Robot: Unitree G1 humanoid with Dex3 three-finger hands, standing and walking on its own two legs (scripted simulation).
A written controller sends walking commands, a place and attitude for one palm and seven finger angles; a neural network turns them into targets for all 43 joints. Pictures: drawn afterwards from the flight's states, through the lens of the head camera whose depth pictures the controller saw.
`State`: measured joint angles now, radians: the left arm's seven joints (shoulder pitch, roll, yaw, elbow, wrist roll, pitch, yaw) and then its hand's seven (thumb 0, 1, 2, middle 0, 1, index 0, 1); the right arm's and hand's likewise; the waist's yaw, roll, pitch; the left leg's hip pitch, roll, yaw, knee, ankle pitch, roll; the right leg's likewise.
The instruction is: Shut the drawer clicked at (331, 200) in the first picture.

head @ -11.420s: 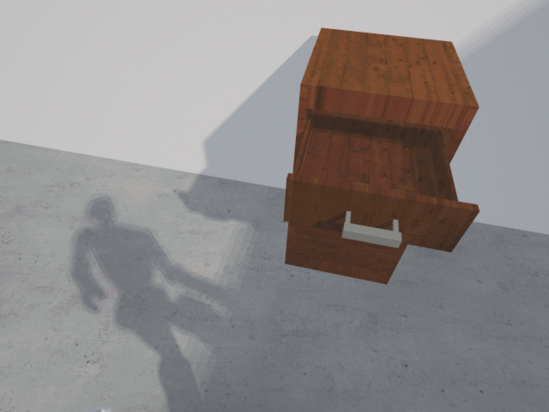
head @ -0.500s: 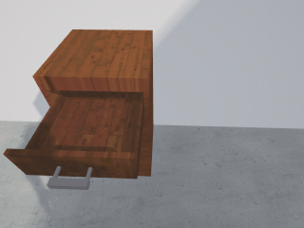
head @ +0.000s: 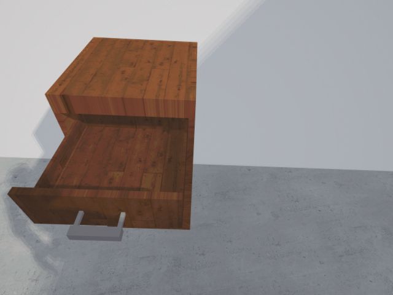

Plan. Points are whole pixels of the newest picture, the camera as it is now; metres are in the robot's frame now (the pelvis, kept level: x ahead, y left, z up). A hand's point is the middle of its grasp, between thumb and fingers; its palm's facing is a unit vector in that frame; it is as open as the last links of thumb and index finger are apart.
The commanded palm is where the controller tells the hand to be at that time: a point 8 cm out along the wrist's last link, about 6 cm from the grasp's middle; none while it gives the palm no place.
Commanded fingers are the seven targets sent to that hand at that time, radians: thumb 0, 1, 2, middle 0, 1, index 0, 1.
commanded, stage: look again from close up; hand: left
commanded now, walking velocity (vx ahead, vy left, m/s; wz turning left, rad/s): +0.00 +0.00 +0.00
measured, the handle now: (98, 224) +0.29 +0.25 -0.07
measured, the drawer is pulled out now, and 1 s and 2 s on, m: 0.30 0.28 0.28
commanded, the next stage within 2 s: raise the hand and make a fist in 0.02 s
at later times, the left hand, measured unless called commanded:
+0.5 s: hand (127, 294) +0.14 +0.14 -0.04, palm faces +0.08 -0.99 +0.11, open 6.2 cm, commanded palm +0.09 +0.22 -0.04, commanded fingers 0.00 0.90 0.90 -0.60 -0.73 -0.60 -0.73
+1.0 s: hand (94, 292) +0.14 +0.19 -0.01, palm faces +0.14 -0.99 -0.09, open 3.7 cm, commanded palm +0.09 +0.24 -0.01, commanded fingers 0.00 0.90 0.90 -1.10 -1.27 -1.10 -1.27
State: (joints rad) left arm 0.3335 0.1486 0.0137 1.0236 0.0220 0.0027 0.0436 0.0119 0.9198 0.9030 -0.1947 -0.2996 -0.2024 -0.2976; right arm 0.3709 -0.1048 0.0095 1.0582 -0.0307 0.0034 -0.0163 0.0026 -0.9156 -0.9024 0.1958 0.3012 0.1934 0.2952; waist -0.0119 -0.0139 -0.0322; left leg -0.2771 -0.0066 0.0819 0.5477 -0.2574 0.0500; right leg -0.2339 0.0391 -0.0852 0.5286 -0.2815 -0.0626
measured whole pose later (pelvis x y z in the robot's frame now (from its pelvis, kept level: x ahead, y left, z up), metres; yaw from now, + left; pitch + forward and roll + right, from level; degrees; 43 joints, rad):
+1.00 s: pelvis -0.02 -0.02 -0.07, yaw +2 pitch +11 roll -2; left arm 0.68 0.23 0.20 -0.18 -0.29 -0.37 -0.20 0.02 0.90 0.90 -0.91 -1.07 -0.91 -1.07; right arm 0.29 -0.18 -0.02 0.58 0.05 -0.13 -0.07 0.01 -0.90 -0.90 0.20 0.30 0.20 0.30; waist -0.01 0.03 -0.14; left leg -0.84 0.03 0.02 1.10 -0.46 0.03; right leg -0.76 0.04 -0.16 1.06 -0.50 -0.09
